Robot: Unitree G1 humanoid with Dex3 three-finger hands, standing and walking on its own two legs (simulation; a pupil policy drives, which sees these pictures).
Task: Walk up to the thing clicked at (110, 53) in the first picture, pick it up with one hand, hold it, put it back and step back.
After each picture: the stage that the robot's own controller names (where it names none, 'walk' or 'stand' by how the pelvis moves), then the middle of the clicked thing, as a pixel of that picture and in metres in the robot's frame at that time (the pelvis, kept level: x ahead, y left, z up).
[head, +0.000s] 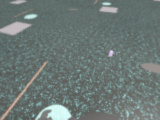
stand; (110, 53) +1.42 -0.42 -0.72
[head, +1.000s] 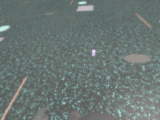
walk; (93, 53) +1.33 +0.03 -0.70
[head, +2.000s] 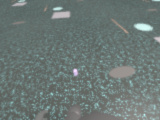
walk; (75, 72) +0.83 +0.31 -0.71
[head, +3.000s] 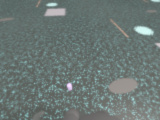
walk; (69, 86) +0.52 +0.28 -0.70
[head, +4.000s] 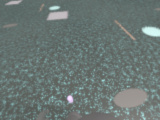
stand; (70, 99) +0.35 +0.28 -0.70
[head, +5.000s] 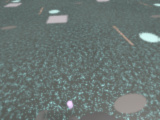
stand; (70, 104) +0.32 +0.24 -0.72
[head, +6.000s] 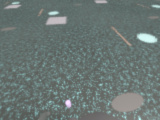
stand; (68, 103) +0.35 +0.27 -0.73
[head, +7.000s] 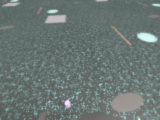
stand; (67, 104) +0.32 +0.28 -0.73
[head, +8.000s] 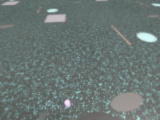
stand; (67, 103) +0.33 +0.27 -0.73
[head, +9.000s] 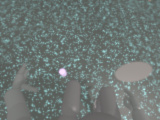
go down; (63, 72) +0.38 +0.29 -0.45
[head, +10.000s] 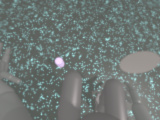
go down; (60, 62) +0.40 +0.31 -0.31
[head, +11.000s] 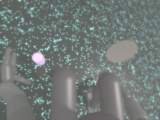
close in; (39, 59) +0.37 +0.34 -0.23
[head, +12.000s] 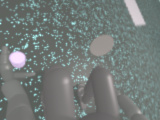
close; (18, 60) +0.36 +0.35 -0.21
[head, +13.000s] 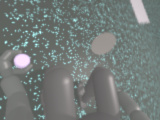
lift; (21, 61) +0.34 +0.33 -0.21
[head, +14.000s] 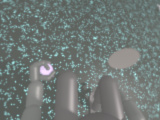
lift; (47, 71) +0.29 +0.29 -0.11
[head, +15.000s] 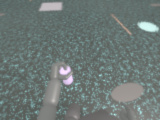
lift; (66, 75) +0.33 +0.17 +0.02
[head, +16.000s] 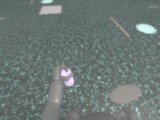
hold; (67, 77) +0.33 +0.17 -0.02
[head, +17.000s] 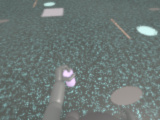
crouch; (69, 78) +0.33 +0.16 -0.02
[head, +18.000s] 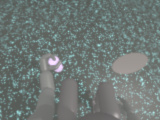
crouch; (56, 64) +0.39 +0.25 -0.11
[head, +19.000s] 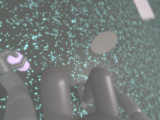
lower; (19, 62) +0.36 +0.34 -0.22
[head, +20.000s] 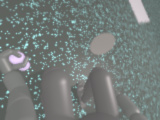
lower; (20, 61) +0.36 +0.34 -0.22
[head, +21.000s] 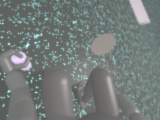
lower; (22, 61) +0.35 +0.34 -0.22
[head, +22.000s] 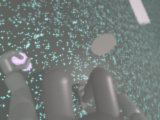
lower; (22, 62) +0.35 +0.34 -0.21
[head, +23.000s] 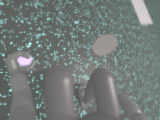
loosen; (26, 63) +0.34 +0.33 -0.21
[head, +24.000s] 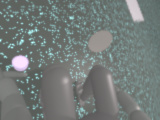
withdraw; (20, 64) +0.34 +0.32 -0.21
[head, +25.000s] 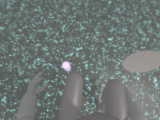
walk; (66, 66) +0.39 +0.26 -0.34
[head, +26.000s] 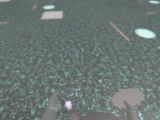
stand; (68, 105) +0.30 +0.22 -0.66
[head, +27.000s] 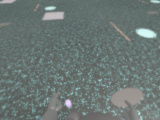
stand; (68, 103) +0.32 +0.24 -0.66
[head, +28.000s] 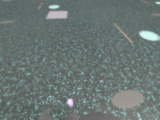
stand; (70, 102) +0.32 +0.22 -0.71
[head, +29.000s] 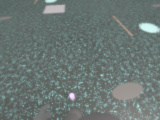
walk; (72, 96) +0.35 +0.21 -0.71
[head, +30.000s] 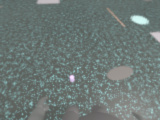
walk; (72, 78) +0.56 +0.22 -0.71
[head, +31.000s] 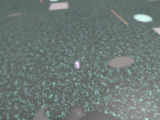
stand; (77, 65) +0.89 +0.27 -0.70
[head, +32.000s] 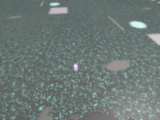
stand; (75, 67) +0.91 +0.27 -0.72
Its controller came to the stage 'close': yes
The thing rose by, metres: 0.69
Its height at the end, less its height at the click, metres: +0.00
